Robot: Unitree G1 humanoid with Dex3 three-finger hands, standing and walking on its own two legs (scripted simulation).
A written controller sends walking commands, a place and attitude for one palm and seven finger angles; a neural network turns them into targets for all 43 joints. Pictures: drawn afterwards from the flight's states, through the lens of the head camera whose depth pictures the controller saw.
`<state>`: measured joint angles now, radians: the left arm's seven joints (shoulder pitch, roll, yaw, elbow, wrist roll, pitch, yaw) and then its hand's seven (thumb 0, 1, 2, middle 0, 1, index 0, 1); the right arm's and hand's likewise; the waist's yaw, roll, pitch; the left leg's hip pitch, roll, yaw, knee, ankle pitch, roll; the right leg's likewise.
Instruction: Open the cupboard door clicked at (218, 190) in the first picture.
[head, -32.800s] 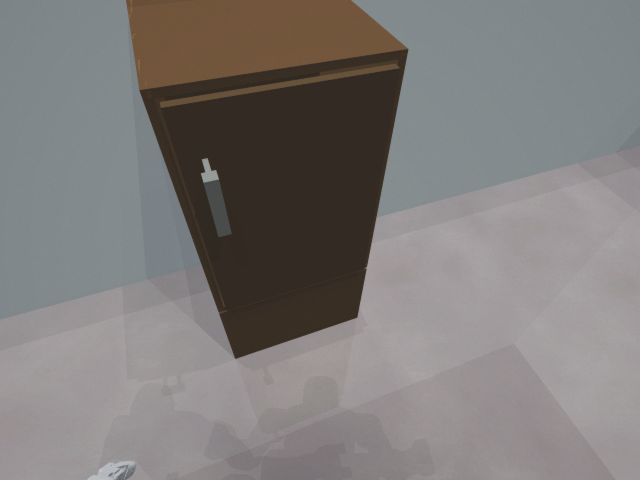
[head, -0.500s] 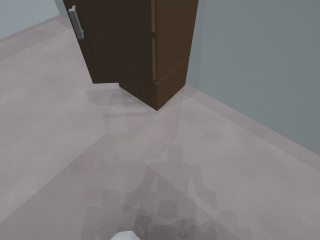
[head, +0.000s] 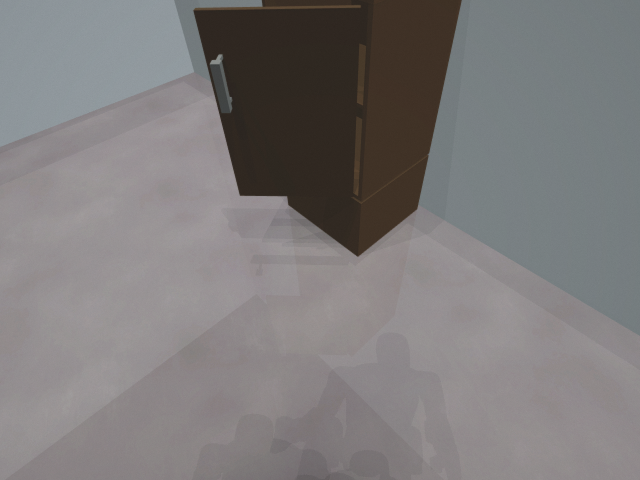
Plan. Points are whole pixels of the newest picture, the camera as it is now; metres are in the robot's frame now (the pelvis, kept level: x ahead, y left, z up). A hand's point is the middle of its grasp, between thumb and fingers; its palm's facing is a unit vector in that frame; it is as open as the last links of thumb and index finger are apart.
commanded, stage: take the last steps up to it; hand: left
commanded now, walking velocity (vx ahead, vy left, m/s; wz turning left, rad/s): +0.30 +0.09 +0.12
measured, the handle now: (223, 83) +1.03 +0.33 -0.01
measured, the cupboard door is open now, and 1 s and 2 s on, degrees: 44 44 44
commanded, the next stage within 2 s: come to a stop and stand still in 1.18 s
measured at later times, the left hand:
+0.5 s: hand out of the picture +0.09 +0.25 -0.18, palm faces +0.11 -0.98 -0.15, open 7.4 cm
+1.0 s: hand (217, 318) +0.41 +0.23 -0.15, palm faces +0.06 -0.98 -0.21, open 7.2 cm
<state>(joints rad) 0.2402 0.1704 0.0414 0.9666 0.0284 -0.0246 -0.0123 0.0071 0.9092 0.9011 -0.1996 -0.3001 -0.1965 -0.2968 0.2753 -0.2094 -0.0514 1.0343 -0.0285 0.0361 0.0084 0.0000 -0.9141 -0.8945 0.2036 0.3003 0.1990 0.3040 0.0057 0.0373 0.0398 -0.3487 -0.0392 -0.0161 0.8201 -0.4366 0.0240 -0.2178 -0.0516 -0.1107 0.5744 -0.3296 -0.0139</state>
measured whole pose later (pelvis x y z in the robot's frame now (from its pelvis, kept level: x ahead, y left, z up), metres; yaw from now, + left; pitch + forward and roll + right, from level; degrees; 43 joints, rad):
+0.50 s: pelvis +0.15 +0.08 +0.00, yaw +2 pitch -1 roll +1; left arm 0.34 0.16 0.05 1.12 0.02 0.00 0.00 0.01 0.91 0.90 -0.20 -0.30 -0.20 -0.30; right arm 0.17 -0.14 -0.05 1.00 -0.03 -0.07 -0.02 -0.01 -0.94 -0.89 0.20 0.30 0.20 0.30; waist 0.03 -0.05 0.09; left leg -0.31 0.02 0.16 0.55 -0.23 0.05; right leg -0.40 -0.12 -0.06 1.17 -0.41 -0.01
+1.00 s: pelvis +0.32 +0.05 +0.01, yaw +1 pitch +0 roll +1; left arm 0.18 0.15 0.06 0.99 0.00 -0.07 0.01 -0.01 0.94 0.90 -0.20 -0.30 -0.20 -0.30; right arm 0.32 -0.16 -0.05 1.12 -0.03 -0.01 0.00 0.00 -0.91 -0.89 0.20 0.30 0.20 0.30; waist -0.03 0.02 0.08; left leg -0.42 0.06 0.05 1.06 -0.37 -0.01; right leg -0.22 -0.03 -0.15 0.46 -0.24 -0.05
